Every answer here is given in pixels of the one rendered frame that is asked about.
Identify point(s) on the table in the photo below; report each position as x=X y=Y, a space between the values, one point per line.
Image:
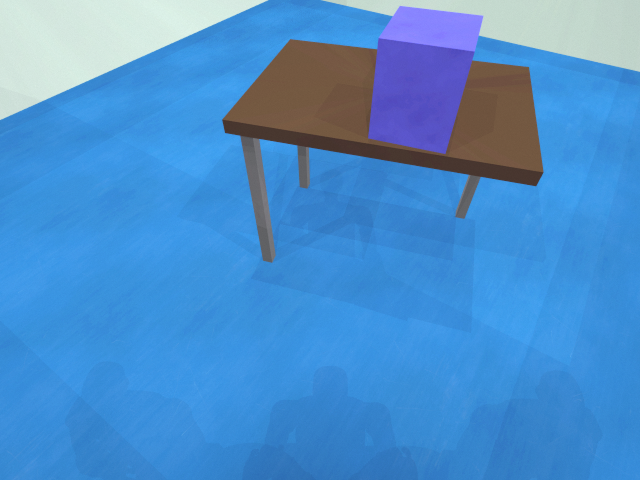
x=319 y=95

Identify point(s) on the carton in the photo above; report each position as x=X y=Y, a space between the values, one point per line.
x=422 y=64

